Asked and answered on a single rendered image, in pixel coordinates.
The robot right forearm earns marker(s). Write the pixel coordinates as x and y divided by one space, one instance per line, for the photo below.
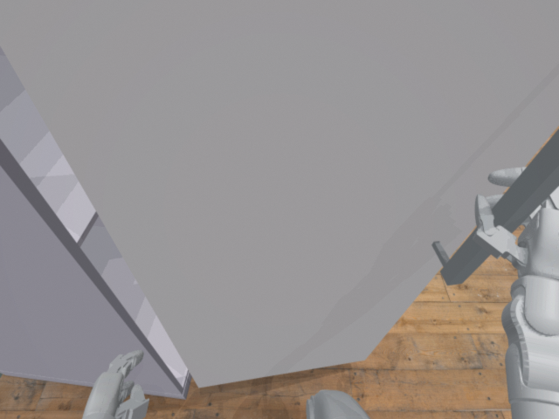
531 322

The fridge door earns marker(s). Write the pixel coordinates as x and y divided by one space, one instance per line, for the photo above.
275 172

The right robot thigh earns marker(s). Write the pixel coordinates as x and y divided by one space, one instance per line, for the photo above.
334 404

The robot right hand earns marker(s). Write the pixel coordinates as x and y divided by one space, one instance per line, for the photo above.
541 233

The robot left hand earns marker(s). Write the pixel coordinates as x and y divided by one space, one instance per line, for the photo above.
109 391

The handle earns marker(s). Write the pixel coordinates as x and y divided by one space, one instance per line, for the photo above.
538 180

